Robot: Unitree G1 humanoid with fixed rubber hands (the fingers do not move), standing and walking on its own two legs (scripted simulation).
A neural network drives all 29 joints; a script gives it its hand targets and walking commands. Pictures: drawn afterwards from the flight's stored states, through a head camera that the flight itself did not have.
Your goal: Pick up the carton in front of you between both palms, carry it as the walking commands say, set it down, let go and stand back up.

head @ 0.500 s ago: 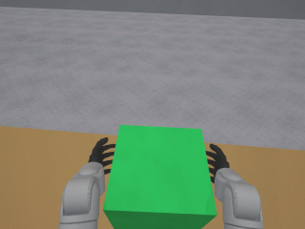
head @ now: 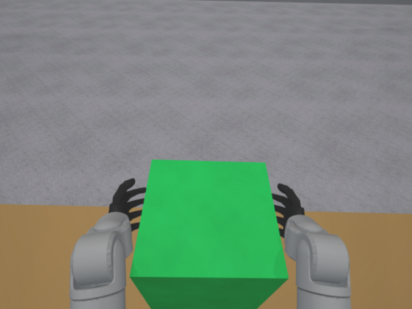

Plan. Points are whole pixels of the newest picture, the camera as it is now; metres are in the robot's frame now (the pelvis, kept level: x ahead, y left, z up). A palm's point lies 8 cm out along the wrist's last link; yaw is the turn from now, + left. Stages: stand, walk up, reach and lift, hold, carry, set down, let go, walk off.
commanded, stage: carry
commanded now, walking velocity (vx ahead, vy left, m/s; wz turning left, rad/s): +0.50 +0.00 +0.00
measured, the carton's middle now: (206, 240) +0.28 -0.01 +0.02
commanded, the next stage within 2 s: none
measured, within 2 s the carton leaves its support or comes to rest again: neither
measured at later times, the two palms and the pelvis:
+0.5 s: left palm (142, 113) +0.60 +0.14 +0.10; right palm (254, 111) +0.61 -0.16 +0.09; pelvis +0.33 -0.03 -0.01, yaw +2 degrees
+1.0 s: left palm (152, 57) +0.91 +0.14 +0.12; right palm (237, 60) +0.91 -0.16 +0.10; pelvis +0.55 -0.02 -0.01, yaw +2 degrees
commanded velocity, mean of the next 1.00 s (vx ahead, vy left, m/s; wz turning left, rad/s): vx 0.24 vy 0.00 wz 0.00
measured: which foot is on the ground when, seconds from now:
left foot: down 0.00-0.04, up 0.06-0.54, down 0.56-1.00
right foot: up 0.00-0.02, down 0.04-0.58, up 0.60-0.88, down 0.90-1.00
